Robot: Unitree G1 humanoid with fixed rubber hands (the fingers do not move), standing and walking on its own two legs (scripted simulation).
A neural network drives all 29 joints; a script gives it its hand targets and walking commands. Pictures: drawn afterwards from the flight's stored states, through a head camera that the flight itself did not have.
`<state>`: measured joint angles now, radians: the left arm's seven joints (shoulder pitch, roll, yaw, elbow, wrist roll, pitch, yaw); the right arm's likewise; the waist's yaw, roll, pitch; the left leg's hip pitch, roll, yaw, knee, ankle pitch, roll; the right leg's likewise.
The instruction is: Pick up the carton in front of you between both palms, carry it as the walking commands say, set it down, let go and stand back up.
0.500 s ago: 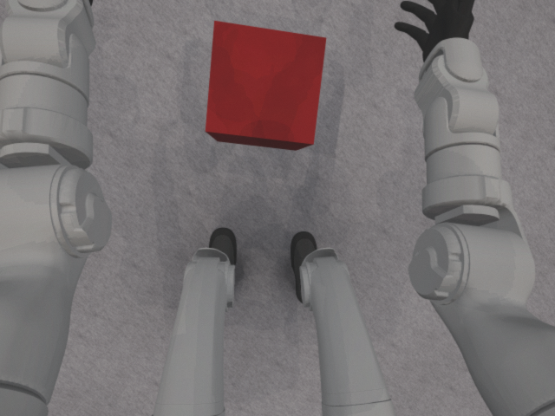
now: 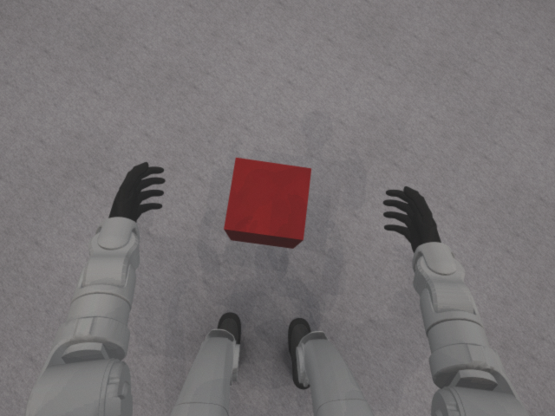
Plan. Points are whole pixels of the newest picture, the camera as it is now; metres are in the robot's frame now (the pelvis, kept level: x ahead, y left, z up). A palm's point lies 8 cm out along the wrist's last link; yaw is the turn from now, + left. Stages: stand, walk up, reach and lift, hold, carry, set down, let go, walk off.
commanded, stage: let go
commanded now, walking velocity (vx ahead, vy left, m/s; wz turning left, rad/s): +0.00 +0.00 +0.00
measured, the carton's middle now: (267, 207) +0.49 +0.00 -0.60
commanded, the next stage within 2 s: stand in 0.92 s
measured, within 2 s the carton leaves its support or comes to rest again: neither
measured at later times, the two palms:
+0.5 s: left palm (73, 335) +0.22 +0.23 -0.02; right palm (474, 347) +0.20 -0.23 -0.02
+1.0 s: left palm (65, 356) +0.19 +0.24 -0.03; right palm (491, 344) +0.20 -0.26 -0.02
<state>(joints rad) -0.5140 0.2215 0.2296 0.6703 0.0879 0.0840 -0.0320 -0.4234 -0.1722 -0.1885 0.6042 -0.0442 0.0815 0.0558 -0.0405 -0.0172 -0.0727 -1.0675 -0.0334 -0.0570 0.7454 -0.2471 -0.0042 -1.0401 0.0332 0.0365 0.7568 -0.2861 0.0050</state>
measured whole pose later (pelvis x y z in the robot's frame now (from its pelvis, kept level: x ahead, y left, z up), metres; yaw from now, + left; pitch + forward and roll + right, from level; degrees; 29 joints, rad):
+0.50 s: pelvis +0.04 +0.00 +0.05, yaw -1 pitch +2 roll +0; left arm 0.21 0.21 0.05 0.46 0.01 0.04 -0.05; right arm 0.22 -0.21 -0.04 0.45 0.01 0.04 0.07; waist -0.01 -0.02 0.04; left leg -0.22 -0.03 -0.04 0.43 -0.24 0.01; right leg -0.20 0.02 0.07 0.43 -0.27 0.00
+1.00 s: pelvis +0.04 +0.00 +0.04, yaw -1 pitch -3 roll +0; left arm 0.22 0.25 0.03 0.54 0.04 0.07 -0.01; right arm 0.19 -0.25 -0.03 0.50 -0.03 0.13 0.00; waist 0.00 -0.01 0.04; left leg -0.17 -0.02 -0.05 0.52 -0.30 0.00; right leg -0.14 0.04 0.05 0.50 -0.32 -0.01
